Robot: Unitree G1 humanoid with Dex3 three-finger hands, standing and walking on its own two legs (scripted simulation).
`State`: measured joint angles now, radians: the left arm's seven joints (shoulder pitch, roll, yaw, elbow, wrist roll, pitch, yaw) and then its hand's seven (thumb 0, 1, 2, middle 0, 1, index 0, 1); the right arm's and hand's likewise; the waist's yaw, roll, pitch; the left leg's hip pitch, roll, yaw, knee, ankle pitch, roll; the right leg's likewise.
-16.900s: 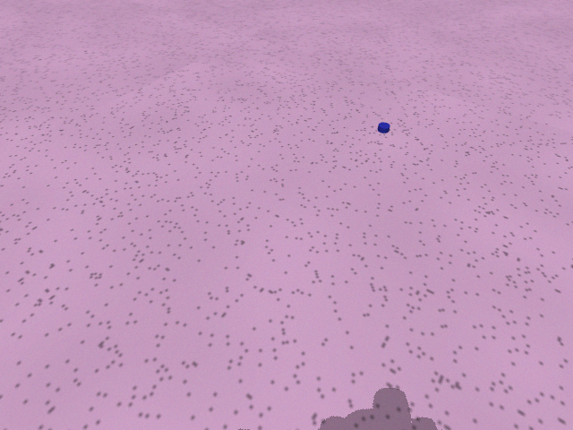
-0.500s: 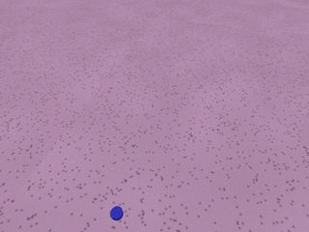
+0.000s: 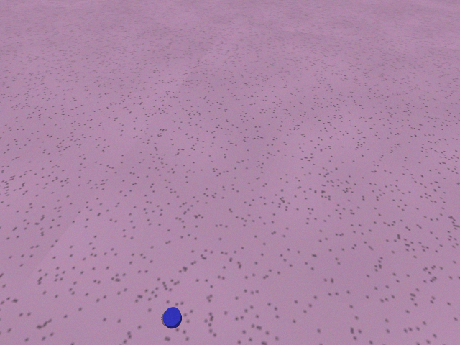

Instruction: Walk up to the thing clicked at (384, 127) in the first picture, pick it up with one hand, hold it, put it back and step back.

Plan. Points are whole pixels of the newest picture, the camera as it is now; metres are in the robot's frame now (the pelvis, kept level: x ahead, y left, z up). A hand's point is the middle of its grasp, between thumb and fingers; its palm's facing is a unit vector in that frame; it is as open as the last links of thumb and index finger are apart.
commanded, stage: stand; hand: left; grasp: from above
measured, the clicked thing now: (172, 317) +0.42 +0.25 -0.76
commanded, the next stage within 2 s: rise first in 0.24 s
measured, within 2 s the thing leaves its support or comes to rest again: neither
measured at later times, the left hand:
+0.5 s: hand out of the picture +0.13 +0.25 -0.16, palm faces +0.04 -0.94 -0.33, open 8.0 cm
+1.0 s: hand out of the picture +0.15 +0.27 -0.23, palm faces -0.14 -0.88 -0.45, open 13.9 cm
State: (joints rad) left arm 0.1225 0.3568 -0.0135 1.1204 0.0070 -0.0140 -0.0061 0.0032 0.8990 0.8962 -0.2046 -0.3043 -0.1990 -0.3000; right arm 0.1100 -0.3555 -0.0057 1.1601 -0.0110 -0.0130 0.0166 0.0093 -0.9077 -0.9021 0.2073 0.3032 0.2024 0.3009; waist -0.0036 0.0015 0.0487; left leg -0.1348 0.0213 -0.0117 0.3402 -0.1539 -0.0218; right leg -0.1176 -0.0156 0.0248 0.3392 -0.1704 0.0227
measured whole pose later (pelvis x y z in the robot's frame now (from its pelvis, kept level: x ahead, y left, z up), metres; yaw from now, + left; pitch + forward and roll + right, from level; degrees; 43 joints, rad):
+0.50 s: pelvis +0.00 +0.00 -0.01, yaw +1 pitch +2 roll +0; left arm 0.01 0.33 0.08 1.06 0.02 -0.04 0.00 0.01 0.71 0.91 -0.21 -0.48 -0.19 -0.48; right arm 0.18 -0.31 -0.01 0.90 0.04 -0.06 -0.03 0.01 -0.93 -0.91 0.20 0.30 0.20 0.30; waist -0.01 0.00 0.06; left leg -0.31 0.02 -0.03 0.50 -0.21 -0.02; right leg -0.28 -0.01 0.01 0.49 -0.23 0.02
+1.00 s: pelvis +0.01 +0.01 -0.08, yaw +0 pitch +15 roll -2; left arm 0.17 0.31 0.14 0.62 0.26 0.11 0.01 0.00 -0.48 0.99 -0.08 -1.06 -0.07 -1.06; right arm 0.20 -0.25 -0.05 0.62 0.00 -0.12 -0.01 0.01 -0.92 -0.91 0.21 0.30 0.20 0.30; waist -0.01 -0.01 -0.09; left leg -0.84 0.02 -0.03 1.07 -0.49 -0.01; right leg -0.80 0.00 0.02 1.03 -0.49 0.04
